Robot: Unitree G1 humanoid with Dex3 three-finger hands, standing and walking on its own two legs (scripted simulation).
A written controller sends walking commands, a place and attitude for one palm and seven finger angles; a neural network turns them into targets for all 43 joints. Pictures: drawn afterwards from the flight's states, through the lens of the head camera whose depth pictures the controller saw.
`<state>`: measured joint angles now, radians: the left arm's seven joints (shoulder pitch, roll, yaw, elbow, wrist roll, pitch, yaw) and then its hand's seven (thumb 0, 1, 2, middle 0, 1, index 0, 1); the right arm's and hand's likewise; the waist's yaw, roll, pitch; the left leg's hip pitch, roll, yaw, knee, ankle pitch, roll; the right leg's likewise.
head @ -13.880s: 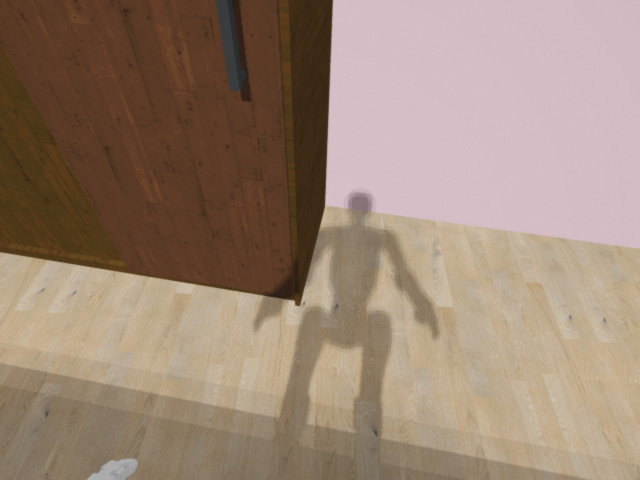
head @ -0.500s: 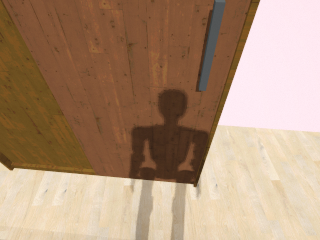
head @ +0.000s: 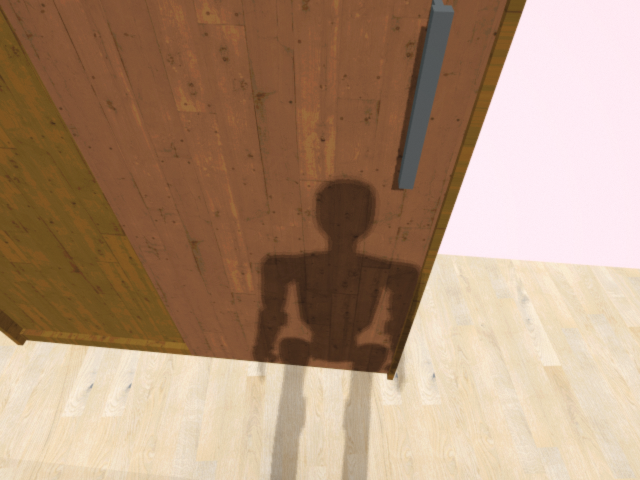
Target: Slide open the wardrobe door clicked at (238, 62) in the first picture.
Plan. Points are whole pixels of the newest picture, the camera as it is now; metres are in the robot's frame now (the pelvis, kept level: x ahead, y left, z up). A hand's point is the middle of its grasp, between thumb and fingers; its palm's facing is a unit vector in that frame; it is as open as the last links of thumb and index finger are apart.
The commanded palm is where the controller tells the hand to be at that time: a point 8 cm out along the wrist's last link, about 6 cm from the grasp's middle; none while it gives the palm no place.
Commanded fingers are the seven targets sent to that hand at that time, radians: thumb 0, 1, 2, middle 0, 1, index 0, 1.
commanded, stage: look again from close up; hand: right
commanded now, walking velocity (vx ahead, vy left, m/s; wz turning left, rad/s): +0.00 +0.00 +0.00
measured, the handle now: (419, 104) +0.55 -0.10 +0.21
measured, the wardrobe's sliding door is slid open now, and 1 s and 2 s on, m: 0.00 0.00 0.00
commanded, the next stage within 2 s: shuffle to correct the standing spot in 0.12 s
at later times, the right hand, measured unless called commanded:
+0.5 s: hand out of the picture -0.01 -0.14 -0.18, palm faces -0.02 +0.99 -0.16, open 7.3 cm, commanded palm none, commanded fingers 0.00 -0.90 -0.90 0.20 0.30 0.20 0.30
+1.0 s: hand out of the picture +0.06 -0.07 -0.19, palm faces +0.14 +0.98 -0.10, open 7.3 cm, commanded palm none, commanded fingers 0.00 -0.90 -0.90 0.20 0.30 0.20 0.30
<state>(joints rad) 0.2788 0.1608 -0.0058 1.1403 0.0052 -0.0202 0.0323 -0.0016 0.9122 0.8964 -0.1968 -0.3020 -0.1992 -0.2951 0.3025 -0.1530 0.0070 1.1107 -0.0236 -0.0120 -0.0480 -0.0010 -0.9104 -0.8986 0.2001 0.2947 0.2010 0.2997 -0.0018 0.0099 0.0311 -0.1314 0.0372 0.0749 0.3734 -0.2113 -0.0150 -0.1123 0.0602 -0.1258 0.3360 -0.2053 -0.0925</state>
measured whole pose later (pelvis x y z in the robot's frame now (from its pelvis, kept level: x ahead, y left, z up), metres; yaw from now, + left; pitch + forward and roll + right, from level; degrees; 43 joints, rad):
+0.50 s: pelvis +0.03 +0.02 -0.01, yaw +2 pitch -1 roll -1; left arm 0.33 0.14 0.01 1.15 0.02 -0.01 0.04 0.00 0.91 0.90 -0.20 -0.30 -0.20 -0.30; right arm 0.36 -0.13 0.00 1.12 -0.04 0.02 -0.02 0.00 -0.91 -0.90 0.20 0.29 0.20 0.30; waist 0.01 0.03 0.00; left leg -0.23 0.05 0.06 0.61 -0.38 0.01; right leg -0.10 0.05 -0.15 0.37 -0.27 -0.08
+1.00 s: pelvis +0.13 +0.05 -0.01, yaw -2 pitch +0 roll +2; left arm 0.18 0.17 0.05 1.05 0.01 0.03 0.04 0.01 0.94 0.90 -0.19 -0.30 -0.20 -0.29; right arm 0.39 -0.05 -0.02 1.09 -0.04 -0.01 -0.04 0.00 -0.91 -0.90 0.20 0.30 0.20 0.30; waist -0.05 0.00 0.09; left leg -0.15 0.02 0.13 0.52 -0.35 0.00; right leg -0.40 -0.04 -0.08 0.70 -0.31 0.04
